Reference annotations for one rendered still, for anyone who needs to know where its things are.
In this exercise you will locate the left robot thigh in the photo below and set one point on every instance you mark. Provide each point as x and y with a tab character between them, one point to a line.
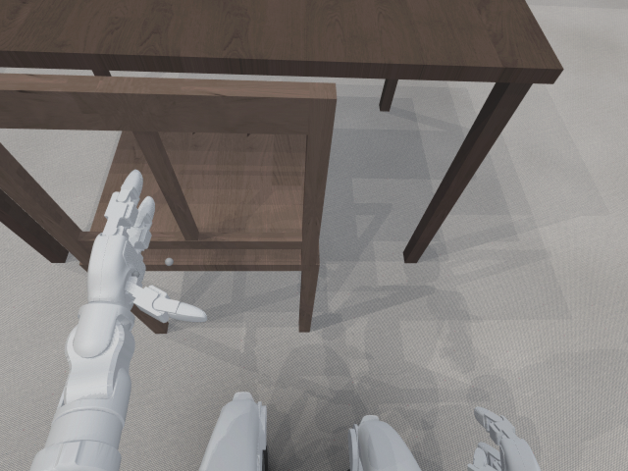
238	437

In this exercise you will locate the right robot shin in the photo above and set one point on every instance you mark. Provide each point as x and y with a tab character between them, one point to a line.
369	418

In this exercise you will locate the table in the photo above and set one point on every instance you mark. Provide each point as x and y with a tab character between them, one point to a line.
456	40

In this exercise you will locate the right robot hand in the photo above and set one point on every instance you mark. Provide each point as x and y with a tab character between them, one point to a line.
513	455

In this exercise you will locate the left robot forearm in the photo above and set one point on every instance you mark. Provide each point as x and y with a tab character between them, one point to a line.
91	414

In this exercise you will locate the left robot hand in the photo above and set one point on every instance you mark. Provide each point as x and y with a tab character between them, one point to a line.
116	253

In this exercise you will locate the chair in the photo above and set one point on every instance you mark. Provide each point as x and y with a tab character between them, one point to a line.
237	168

